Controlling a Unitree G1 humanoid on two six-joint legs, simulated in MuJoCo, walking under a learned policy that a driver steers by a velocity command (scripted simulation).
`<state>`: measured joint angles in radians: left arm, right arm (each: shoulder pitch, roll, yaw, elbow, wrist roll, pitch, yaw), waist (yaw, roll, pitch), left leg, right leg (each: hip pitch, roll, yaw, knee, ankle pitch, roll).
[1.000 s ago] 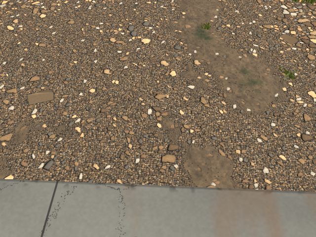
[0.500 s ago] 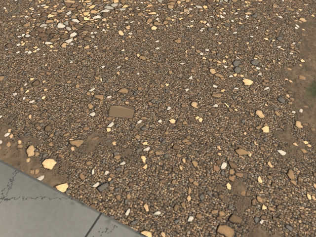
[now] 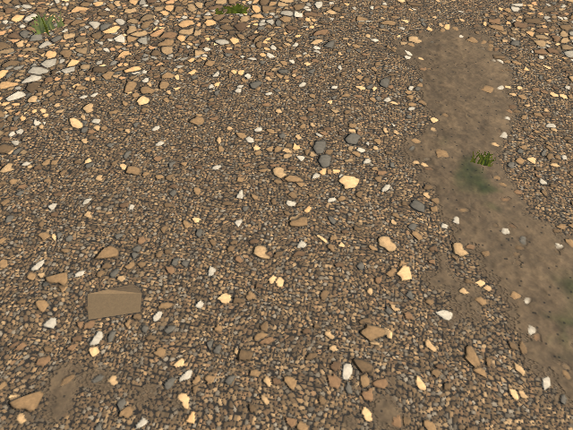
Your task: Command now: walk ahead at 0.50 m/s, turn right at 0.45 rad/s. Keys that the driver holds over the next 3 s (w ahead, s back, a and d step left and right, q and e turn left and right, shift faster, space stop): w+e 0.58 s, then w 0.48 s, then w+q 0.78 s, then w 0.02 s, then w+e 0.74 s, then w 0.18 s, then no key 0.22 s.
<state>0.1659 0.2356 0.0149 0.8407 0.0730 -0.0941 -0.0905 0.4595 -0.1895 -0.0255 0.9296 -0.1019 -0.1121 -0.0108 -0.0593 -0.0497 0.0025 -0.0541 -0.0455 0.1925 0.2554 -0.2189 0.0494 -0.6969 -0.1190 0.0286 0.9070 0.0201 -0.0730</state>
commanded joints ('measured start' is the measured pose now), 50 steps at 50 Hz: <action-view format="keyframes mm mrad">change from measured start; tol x32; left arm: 1 23 2 -4 -41 3 -4 -9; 14 -308 58 18 -154 -168 39 2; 20 420 258 112 36 -79 43 58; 26 -50 163 77 -84 -92 25 87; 39 336 42 55 -19 -105 21 97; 50 -50 49 63 -93 -76 21 101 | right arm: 1 22 -55 8 -23 -6 -26 -1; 50 -147 -199 -74 -102 117 2 5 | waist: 1 28 70 45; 14 -18 32 352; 20 249 -144 -552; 26 -16 87 38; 36 42 -31 -30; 39 -4 461 -326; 50 30 118 -35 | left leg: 1 56 319 -109 -47 333 183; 13 321 296 25 54 269 95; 16 21 288 63 683 679 3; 17 -211 203 74 1021 464 -53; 18 -702 50 -16 1567 -582 -120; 19 -818 50 -268 1635 -553 -113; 30 -302 74 -198 407 371 -140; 37 -157 91 -236 274 196 14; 39 348 432 -952 78 -178 258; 50 -79 265 -413 -95 198 165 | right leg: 1 -100 -40 88 -126 274 9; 14 5 67 -76 -473 97 -2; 19 1496 -222 445 -203 857 -420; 21 1280 -204 550 -493 149 -375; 27 155 10 198 -669 175 -231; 36 481 -7 267 -439 -39 -105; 40 -125 189 165 431 -569 11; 50 12 24 24 -94 -138 48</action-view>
